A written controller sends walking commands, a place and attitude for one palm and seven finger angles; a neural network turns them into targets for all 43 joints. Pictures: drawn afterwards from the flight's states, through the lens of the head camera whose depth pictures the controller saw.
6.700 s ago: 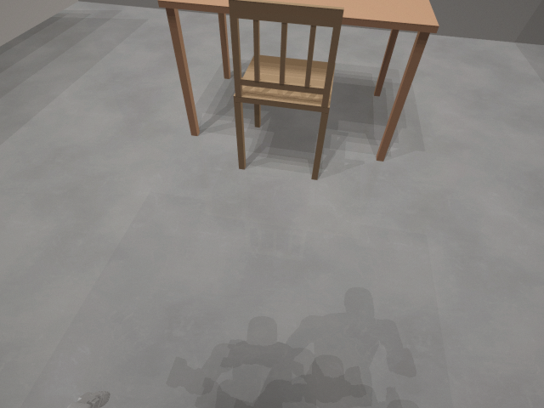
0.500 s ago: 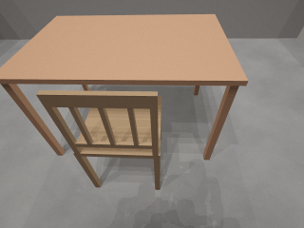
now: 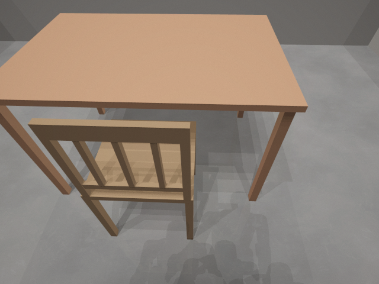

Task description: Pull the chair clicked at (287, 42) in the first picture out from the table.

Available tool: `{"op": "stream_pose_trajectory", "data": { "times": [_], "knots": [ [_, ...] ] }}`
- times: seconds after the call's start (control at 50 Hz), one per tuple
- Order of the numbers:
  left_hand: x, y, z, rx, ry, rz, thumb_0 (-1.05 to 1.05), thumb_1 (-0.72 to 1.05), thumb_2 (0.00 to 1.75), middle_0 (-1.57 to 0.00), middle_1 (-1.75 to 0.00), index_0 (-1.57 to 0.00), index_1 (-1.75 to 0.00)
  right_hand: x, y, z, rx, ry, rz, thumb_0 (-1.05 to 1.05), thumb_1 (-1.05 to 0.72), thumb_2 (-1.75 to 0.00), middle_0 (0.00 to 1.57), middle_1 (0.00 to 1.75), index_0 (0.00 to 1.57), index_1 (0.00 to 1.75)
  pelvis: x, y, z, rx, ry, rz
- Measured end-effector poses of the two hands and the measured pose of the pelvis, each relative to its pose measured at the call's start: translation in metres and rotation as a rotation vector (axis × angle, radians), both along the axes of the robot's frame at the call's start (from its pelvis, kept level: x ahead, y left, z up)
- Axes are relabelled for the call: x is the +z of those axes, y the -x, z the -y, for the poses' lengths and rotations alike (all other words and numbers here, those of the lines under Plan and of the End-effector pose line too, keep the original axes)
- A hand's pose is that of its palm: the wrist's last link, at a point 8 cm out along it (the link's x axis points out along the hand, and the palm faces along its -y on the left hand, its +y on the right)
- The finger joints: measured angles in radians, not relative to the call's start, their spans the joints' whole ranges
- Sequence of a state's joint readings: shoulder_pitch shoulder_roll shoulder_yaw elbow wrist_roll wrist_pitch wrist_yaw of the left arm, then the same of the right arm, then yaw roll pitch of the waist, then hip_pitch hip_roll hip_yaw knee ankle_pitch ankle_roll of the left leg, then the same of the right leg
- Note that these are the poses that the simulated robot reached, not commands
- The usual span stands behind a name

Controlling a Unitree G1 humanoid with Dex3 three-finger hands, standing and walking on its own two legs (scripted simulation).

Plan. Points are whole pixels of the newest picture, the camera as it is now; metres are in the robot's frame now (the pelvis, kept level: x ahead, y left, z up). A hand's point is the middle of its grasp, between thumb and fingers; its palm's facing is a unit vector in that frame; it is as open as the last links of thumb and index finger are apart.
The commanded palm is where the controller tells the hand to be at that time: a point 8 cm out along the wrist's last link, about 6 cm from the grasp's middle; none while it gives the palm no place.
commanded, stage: come to a stop and stand still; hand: left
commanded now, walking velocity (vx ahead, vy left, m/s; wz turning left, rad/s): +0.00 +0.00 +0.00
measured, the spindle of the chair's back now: (124, 164) +0.47 +0.23 -0.12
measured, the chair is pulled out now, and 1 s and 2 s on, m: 0.00 0.00 0.00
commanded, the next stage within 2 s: look again from close up in 0.42 s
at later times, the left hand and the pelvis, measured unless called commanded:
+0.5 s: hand out of the picture +0.04 +0.17 -0.17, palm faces +0.01 -0.98 -0.20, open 7.3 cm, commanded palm none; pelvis +0.02 -0.01 +0.00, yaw +0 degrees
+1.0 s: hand out of the picture +0.02 +0.17 -0.17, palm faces +0.02 -0.98 -0.19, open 7.3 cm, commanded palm none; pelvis +0.03 +0.00 +0.00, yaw +0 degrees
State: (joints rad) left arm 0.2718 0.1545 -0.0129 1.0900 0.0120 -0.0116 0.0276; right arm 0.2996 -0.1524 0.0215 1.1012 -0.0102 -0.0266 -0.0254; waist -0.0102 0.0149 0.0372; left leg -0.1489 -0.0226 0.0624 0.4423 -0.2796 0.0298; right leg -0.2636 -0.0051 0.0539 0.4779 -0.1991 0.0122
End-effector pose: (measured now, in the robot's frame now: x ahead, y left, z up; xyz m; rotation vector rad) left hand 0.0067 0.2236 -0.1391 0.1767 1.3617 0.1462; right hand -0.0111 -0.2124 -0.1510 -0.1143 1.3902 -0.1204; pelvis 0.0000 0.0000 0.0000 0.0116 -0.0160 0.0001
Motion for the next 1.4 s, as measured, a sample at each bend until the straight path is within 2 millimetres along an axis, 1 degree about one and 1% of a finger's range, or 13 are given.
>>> {"op": "stream_pose_trajectory", "data": {
  "times": [0.08, 0.18, 0.26, 0.36, 0.56, 0.88, 1.4],
  "knots": [
    [0.0, -0.011, 0.001, 0.0, -0.004, 0.013, 0.01, 0.92, 0.9, -0.2, -0.3, -0.2, -0.3, 0.001, -0.016, 0.003, 0.008, 0.005, 0.019, 0.01, -0.9, -0.9, 0.2, 0.3, 0.2, 0.3, 0.0, -0.006, 0.003, 0.002, 0.002, 0.001],
    [0.0, -0.021, 0.002, 0.002, -0.004, 0.023, 0.01, 0.92, 0.9, -0.2, -0.3, -0.2, -0.3, 0.003, -0.03, 0.011, 0.016, 0.023, 0.03, 0.01, -0.91, -0.9, 0.2, 0.3, 0.2, 0.3, 0.001, -0.013, 0.005, 0.004, 0.004, 0.0],
    [0.0, -0.027, 0.003, 0.003, -0.001, 0.028, 0.0, 0.92, 0.9, -0.2, -0.3, -0.2, -0.3, 0.005, -0.037, 0.016, 0.021, 0.034, 0.035, 0.01, -0.91, -0.9, 0.2, 0.3, 0.2, 0.3, 0.001, -0.017, 0.007, 0.005, 0.006, 0.0],
    [-0.001, -0.03, 0.005, 0.004, 0.003, 0.029, 0.0, 0.92, 0.9, -0.2, -0.3, -0.2, -0.3, 0.006, -0.04, 0.02, 0.024, 0.042, 0.029, 0.01, -0.91, -0.9, 0.2, 0.3, 0.2, 0.3, 0.002, -0.021, 0.008, 0.008, 0.008, 0.001],
    [-0.002, -0.028, 0.006, 0.008, 0.011, 0.011, 0.0, 0.92, 0.9, -0.2, -0.3, -0.2, -0.3, 0.007, -0.035, 0.017, 0.02, 0.039, 0.002, 0.01, -0.91, -0.9, 0.2, 0.3, 0.2, 0.3, 0.003, -0.024, 0.008, 0.008, 0.01, -0.001],
    [-0.004, -0.018, 0.007, 0.018, 0.02, -0.016, 0.0, 0.92, 0.9, -0.2, -0.3, -0.2, -0.3, 0.007, -0.021, 0.006, 0.008, 0.025, -0.031, 0.01, -0.9, -0.9, 0.2, 0.3, 0.2, 0.3, 0.003, -0.025, 0.006, 0.007, 0.01, 0.001],
    [-0.006, -0.003, 0.015, 0.028, 0.037, -0.043, 0.0, 0.91, 0.9, -0.2, -0.3, -0.2, -0.3, 0.007, -0.016, 0.003, 0.0, 0.021, -0.034, 0.01, -0.9, -0.9, 0.2, 0.3, 0.2, 0.3, 0.003, -0.024, 0.006, 0.006, 0.009, 0.002]
  ]
}}
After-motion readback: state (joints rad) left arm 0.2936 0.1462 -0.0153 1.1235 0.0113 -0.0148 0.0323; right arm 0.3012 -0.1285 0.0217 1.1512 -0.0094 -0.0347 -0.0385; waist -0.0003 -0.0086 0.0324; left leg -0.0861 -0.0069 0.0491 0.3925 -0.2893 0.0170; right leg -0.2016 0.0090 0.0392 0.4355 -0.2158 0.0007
